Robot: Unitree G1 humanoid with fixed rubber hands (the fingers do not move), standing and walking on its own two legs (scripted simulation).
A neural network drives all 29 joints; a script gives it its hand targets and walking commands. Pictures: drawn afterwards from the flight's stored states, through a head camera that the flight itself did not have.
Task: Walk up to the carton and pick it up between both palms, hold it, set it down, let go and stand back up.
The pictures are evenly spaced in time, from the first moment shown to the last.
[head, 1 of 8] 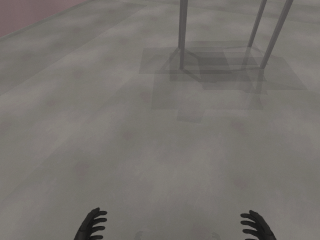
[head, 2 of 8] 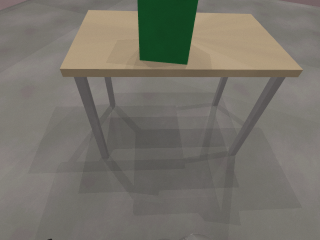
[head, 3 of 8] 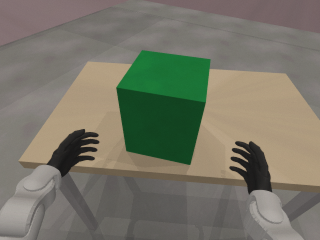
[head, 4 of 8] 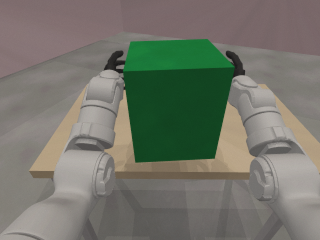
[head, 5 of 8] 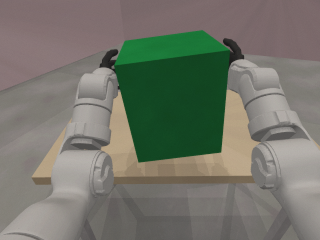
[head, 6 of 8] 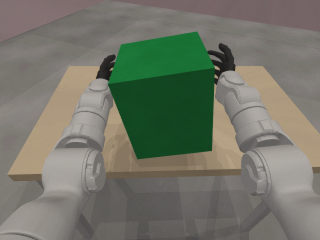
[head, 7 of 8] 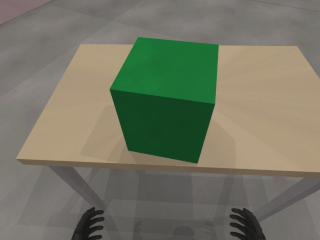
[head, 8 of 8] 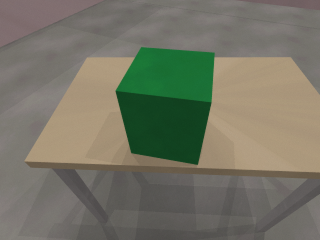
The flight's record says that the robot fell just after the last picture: no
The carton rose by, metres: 0.16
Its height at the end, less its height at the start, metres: +0.00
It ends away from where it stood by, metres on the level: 0.03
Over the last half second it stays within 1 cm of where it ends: yes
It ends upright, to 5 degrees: yes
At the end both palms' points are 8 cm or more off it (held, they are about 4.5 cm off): yes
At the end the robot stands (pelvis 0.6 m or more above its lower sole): yes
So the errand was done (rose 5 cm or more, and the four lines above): yes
